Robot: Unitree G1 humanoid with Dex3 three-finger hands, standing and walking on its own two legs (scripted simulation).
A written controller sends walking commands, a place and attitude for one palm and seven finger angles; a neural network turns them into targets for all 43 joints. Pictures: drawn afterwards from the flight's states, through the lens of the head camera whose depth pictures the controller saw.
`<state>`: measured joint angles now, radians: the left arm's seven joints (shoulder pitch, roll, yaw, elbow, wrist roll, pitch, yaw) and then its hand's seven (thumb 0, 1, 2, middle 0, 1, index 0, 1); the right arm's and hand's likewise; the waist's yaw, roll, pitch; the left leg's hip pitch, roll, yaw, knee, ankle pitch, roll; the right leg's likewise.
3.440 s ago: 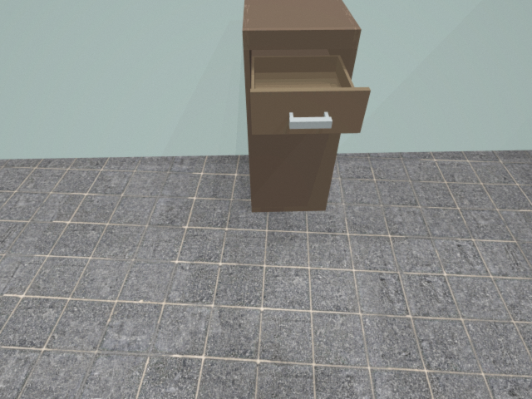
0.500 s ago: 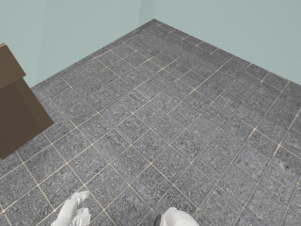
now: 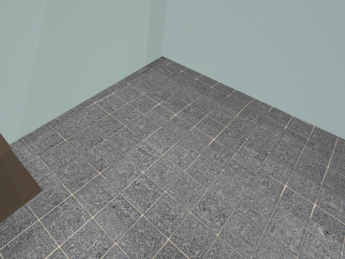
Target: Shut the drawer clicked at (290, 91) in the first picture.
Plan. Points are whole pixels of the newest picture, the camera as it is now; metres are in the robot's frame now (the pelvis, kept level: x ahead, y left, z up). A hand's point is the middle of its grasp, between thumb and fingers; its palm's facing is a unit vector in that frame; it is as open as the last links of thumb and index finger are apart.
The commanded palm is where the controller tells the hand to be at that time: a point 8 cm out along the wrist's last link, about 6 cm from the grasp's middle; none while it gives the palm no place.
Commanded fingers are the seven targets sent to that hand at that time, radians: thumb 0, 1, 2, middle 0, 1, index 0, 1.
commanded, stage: turn to face it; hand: left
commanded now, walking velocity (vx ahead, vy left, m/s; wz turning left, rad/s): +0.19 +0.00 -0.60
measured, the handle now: out of the picture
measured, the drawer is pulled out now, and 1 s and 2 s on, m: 0.28 0.28 0.28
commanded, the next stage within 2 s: none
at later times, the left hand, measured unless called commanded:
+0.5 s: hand (128, 222) +0.25 +0.13 -0.17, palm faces +0.08 -0.98 -0.18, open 7.3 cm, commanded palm none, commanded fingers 0.00 0.90 0.90 -0.20 -0.30 -0.20 -0.30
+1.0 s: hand (82, 258) +0.15 +0.23 -0.17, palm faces +0.38 -0.89 -0.27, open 7.4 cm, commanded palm none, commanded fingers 0.00 0.90 0.90 -0.20 -0.30 -0.20 -0.30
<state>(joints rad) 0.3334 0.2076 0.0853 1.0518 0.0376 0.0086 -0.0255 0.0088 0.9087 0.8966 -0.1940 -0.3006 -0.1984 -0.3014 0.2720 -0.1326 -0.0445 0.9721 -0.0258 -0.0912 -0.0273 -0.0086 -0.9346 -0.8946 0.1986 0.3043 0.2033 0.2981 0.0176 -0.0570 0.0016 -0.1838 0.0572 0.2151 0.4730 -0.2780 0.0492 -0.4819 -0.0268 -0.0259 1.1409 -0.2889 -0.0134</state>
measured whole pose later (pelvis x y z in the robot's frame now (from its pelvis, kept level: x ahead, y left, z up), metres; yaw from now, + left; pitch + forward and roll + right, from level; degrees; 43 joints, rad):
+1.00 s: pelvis +0.16 +0.00 +0.00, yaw +20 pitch +1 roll -1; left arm 0.20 0.26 0.09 0.93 0.02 0.06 0.02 0.01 0.91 0.90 -0.19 -0.30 -0.20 -0.30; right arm 0.20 -0.21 -0.07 0.91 -0.02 0.01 0.00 0.00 -0.90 -0.90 0.20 0.30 0.20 0.30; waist -0.02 -0.01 0.06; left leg -0.32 -0.02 0.01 0.49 -0.19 0.05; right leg -0.45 -0.06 -0.02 0.96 -0.41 0.10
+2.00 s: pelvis +0.14 -0.03 +0.00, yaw +53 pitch -1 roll +0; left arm 0.17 0.21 0.05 0.92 0.01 0.04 0.02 0.01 0.90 0.90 -0.19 -0.30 -0.20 -0.30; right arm 0.21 -0.19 -0.05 0.96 -0.02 0.04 0.00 0.00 -0.90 -0.89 0.20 0.30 0.20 0.30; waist -0.02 0.01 0.06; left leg -0.24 -0.05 -0.04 0.49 -0.23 0.03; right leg -0.32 -0.04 -0.03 0.72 -0.38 0.07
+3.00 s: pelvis +0.21 +0.13 -0.02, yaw +60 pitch -1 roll +1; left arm 0.10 0.17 0.05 0.99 0.02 -0.03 -0.02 0.01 0.91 0.90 -0.19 -0.30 -0.20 -0.30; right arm 0.50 -0.11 -0.03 1.19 -0.02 -0.06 -0.03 0.00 -0.90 -0.90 0.20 0.30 0.20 0.30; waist -0.06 0.01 0.07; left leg 0.10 0.03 0.12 0.44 -0.48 -0.01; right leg -0.43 -0.05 -0.13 0.62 -0.17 -0.05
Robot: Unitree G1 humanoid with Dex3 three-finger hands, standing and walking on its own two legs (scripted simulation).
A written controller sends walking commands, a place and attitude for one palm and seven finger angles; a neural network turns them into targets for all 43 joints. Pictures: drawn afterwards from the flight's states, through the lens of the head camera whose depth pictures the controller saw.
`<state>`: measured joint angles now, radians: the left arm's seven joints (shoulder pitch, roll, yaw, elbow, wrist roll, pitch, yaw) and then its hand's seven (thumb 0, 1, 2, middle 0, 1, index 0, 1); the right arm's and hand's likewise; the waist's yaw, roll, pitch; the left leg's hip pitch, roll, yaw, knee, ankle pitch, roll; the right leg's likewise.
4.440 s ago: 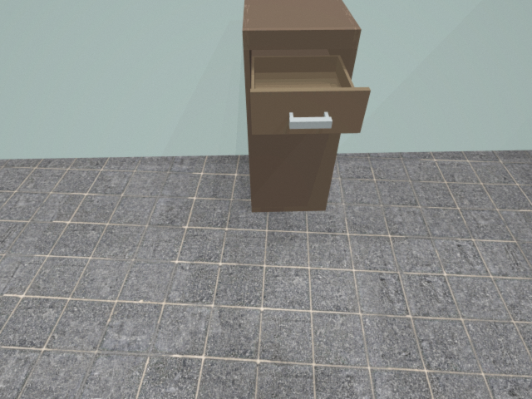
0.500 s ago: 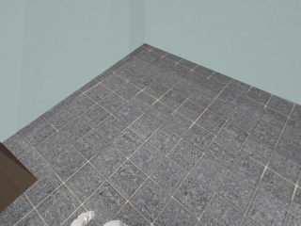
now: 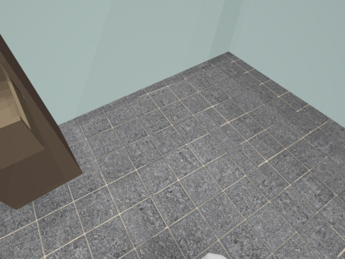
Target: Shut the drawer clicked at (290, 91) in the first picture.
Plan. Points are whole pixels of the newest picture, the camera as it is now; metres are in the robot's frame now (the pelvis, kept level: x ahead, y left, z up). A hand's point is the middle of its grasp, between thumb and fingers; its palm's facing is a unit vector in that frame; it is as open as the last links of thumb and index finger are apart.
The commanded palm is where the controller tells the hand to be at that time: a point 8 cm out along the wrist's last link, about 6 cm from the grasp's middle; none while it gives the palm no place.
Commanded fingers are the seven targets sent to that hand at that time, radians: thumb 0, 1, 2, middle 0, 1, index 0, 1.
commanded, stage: turn to face it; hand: left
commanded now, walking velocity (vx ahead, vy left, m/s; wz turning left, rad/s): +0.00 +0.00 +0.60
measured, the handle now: out of the picture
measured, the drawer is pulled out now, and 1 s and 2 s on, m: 0.28 0.28 0.28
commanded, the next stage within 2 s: take the last steps up to it in 1.04 s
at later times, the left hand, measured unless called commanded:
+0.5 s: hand out of the picture -0.04 +0.16 -0.17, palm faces +0.37 -0.90 -0.24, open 7.4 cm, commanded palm none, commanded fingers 0.00 0.90 0.90 -0.20 -0.30 -0.20 -0.30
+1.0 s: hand out of the picture -0.06 +0.20 -0.15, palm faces +0.54 -0.80 -0.27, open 7.4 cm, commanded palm none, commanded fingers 0.00 0.90 0.90 -0.20 -0.30 -0.20 -0.30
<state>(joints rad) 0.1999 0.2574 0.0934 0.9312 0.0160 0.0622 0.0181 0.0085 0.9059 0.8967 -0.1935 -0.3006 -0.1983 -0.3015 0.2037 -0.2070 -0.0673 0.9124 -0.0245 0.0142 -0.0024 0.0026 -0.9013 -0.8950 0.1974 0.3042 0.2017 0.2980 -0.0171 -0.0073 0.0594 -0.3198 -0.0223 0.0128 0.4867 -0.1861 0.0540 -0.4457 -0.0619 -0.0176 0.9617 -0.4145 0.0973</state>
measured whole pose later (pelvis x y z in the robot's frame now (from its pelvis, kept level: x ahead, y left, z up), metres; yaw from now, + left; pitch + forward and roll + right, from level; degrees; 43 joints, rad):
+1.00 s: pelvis -0.03 -0.02 +0.00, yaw +32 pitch -1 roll +0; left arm 0.17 0.21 0.05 0.92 0.01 0.04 0.02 0.01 0.90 0.90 -0.19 -0.30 -0.20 -0.30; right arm 0.21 -0.19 -0.05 0.96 -0.02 0.04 0.00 0.00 -0.90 -0.89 0.20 0.30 0.20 0.30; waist -0.02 0.01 0.06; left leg -0.24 -0.05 -0.04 0.49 -0.23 0.03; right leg -0.32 -0.04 -0.03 0.72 -0.38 0.07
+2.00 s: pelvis +0.09 +0.11 -0.02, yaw +40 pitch -1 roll +1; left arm 0.10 0.17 0.05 0.99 0.02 -0.03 -0.02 0.01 0.91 0.90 -0.19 -0.30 -0.20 -0.30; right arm 0.50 -0.11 -0.03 1.19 -0.02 -0.06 -0.03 0.00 -0.90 -0.90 0.20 0.30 0.20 0.30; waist -0.06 0.01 0.07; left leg 0.10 0.03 0.12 0.44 -0.48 -0.01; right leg -0.43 -0.05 -0.13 0.62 -0.17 -0.05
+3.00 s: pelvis +0.16 +0.12 -0.01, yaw +40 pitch -3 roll +0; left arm 0.29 0.16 0.01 0.96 0.03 0.02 0.04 0.01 0.90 0.90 -0.20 -0.30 -0.20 -0.30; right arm 0.30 -0.17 -0.02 0.99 -0.02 0.03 0.00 0.00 -0.91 -0.90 0.19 0.30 0.20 0.30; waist -0.02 0.03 0.02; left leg -0.32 0.02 0.07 0.61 -0.23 0.04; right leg -0.22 0.00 -0.08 0.62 -0.35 -0.03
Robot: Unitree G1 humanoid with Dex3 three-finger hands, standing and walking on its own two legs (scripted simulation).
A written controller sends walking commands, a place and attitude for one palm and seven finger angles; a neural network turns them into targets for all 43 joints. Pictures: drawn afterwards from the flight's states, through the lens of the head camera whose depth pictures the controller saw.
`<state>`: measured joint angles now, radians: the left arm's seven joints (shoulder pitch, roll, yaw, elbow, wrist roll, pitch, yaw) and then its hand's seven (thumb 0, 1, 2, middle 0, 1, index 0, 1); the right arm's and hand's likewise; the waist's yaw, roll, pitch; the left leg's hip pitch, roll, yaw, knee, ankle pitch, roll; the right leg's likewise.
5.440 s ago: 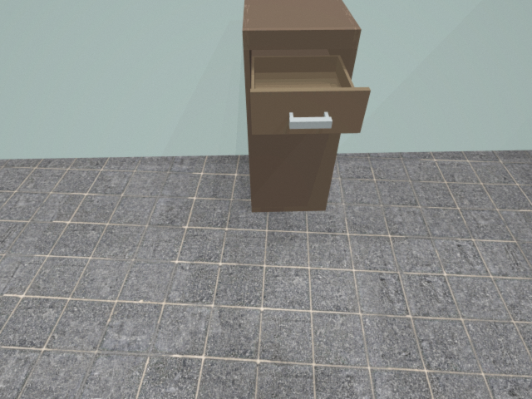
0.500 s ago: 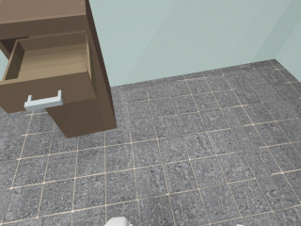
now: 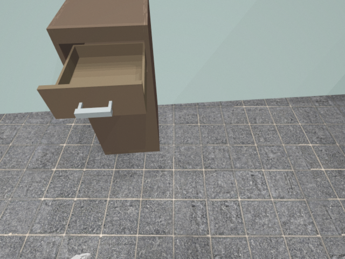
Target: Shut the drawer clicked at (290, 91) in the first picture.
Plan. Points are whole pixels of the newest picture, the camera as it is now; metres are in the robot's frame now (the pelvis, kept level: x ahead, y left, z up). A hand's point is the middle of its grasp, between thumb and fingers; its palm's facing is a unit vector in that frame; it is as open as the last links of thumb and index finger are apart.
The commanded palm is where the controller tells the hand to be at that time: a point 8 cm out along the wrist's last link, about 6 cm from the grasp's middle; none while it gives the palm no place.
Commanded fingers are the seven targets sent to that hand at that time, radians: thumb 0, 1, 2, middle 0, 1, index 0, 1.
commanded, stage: turn to face it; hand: left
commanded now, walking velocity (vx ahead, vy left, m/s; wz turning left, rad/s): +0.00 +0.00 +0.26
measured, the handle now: (94, 108) +0.57 +0.29 -0.03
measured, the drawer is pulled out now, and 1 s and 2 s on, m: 0.28 0.28 0.28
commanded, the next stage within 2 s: take the last steps up to it in 0.04 s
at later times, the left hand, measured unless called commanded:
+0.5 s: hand out of the picture -0.08 +0.20 -0.17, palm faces +0.24 -0.95 -0.20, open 7.4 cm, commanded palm none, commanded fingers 0.00 0.90 0.90 -0.20 -0.30 -0.20 -0.30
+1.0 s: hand (101, 213) +0.27 +0.23 -0.17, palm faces +0.09 -0.98 -0.20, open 7.4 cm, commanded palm none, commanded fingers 0.00 0.90 0.90 -0.20 -0.30 -0.20 -0.30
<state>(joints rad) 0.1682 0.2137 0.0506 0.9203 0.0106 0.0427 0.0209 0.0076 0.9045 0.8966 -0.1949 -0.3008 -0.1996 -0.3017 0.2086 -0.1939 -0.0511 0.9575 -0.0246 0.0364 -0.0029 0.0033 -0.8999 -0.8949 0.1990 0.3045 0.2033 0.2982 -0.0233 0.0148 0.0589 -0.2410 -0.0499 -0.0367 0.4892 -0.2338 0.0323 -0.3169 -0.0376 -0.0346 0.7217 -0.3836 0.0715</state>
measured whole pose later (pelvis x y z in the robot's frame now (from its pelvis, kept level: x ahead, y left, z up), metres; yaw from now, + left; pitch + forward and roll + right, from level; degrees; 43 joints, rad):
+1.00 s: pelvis +0.17 +0.04 -0.02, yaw +7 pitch -1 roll +1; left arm 0.10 0.17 0.05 0.99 0.02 -0.03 -0.02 0.01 0.91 0.90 -0.19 -0.30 -0.20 -0.30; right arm 0.50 -0.11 -0.03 1.19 -0.02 -0.06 -0.03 0.00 -0.90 -0.90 0.20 0.30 0.20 0.30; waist -0.06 0.01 0.07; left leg 0.10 0.03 0.12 0.44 -0.48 -0.01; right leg -0.43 -0.05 -0.13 0.62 -0.17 -0.05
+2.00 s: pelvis +0.23 +0.02 -0.01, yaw +7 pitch -3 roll +0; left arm 0.29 0.16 0.01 0.96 0.03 0.02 0.04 0.01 0.90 0.90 -0.20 -0.30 -0.20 -0.30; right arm 0.30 -0.17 -0.02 0.99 -0.02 0.03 0.00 0.00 -0.91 -0.90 0.19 0.30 0.20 0.30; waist -0.02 0.03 0.02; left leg -0.32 0.02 0.07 0.61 -0.23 0.04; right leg -0.22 0.00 -0.08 0.62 -0.35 -0.03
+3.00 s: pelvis +0.28 +0.02 +0.00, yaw +6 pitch -1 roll +0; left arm 0.32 0.14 -0.01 1.11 0.02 -0.02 0.04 0.00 0.90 0.90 -0.20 -0.30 -0.20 -0.30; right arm 0.26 -0.15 0.01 1.15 -0.01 -0.02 -0.03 0.01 -0.92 -0.90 0.19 0.30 0.20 0.30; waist 0.00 -0.02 0.02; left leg -0.20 0.01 0.09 0.43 -0.21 0.02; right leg -0.10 0.01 -0.05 0.43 -0.31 -0.03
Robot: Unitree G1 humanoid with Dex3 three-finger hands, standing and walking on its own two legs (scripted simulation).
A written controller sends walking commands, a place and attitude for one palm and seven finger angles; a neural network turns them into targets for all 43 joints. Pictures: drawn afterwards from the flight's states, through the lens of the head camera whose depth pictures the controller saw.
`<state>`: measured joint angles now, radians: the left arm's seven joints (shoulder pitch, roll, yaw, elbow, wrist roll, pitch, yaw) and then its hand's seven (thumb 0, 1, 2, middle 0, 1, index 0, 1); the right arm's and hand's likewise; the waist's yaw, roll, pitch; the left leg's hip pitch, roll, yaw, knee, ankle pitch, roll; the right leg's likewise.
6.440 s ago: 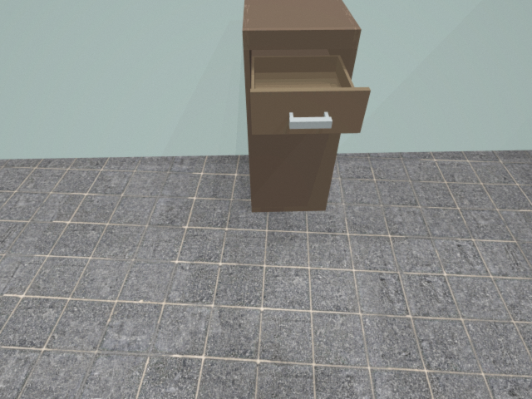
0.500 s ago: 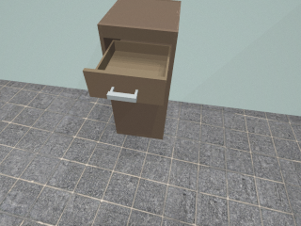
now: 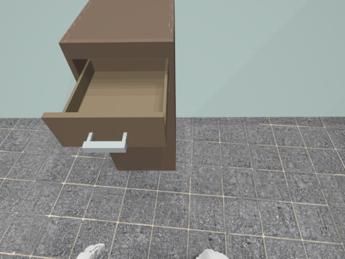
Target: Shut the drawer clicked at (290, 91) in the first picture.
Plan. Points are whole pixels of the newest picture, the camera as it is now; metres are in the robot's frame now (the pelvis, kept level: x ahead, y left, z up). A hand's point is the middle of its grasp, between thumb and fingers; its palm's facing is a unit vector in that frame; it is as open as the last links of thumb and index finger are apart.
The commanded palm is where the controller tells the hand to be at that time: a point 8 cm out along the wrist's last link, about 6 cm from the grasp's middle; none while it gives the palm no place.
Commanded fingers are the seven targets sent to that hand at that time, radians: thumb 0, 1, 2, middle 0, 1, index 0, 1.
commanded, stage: take the last steps up to it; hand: left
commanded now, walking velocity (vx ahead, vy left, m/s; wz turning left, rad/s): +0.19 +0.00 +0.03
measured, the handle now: (106, 141) +0.43 +0.19 -0.01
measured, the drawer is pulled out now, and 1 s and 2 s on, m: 0.28 0.28 0.28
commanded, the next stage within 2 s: come to a stop and stand still in 0.12 s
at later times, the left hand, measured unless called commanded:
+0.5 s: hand out of the picture +0.10 +0.16 -0.17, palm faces +0.09 -0.98 -0.16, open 7.3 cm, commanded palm none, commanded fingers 0.00 0.90 0.90 -0.20 -0.30 -0.20 -0.30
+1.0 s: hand out of the picture +0.11 +0.15 -0.16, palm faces +0.02 -0.97 -0.23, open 7.4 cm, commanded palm none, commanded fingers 0.00 0.90 0.90 -0.20 -0.30 -0.20 -0.30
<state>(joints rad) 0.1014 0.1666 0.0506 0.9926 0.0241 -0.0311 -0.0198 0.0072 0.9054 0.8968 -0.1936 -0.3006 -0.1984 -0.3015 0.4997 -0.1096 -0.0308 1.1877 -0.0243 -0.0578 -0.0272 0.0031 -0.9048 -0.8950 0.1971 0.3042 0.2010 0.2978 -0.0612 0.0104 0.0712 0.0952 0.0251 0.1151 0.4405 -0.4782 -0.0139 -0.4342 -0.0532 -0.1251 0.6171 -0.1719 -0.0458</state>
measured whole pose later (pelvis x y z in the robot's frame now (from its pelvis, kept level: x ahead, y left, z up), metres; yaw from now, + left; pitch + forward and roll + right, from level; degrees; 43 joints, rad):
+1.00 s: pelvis +0.06 -0.03 +0.01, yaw +0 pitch -3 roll +0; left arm 0.29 0.16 0.01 0.96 0.03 0.02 0.04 0.01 0.90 0.90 -0.20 -0.30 -0.20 -0.30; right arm 0.30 -0.17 -0.02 0.99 -0.02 0.03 0.00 0.00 -0.91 -0.90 0.19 0.30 0.20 0.30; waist -0.02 0.03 0.02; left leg -0.32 0.02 0.07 0.61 -0.23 0.04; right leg -0.22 0.00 -0.08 0.62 -0.35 -0.03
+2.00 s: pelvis +0.11 -0.04 +0.02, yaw -1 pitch -1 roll +0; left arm 0.32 0.14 -0.01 1.11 0.02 -0.02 0.04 0.00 0.90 0.90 -0.20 -0.30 -0.20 -0.30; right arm 0.26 -0.15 0.01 1.15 -0.01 -0.02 -0.03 0.01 -0.92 -0.90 0.19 0.30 0.20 0.30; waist 0.00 -0.02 0.02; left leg -0.20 0.01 0.09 0.43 -0.21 0.02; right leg -0.10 0.01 -0.05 0.43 -0.31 -0.03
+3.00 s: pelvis +0.08 -0.05 -0.02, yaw +0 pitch +8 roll +1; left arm 0.39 0.13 0.06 0.12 -0.20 -0.43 -0.15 0.03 0.95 0.90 -0.30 -0.44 -0.33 -0.45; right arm 0.19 -0.28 -0.06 0.66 0.01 -0.30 -0.02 0.01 -0.91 -0.90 0.20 0.30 0.20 0.30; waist -0.02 0.02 -0.13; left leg -0.64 0.01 0.06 0.83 -0.34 0.01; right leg -0.55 -0.01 -0.08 0.88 -0.48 -0.05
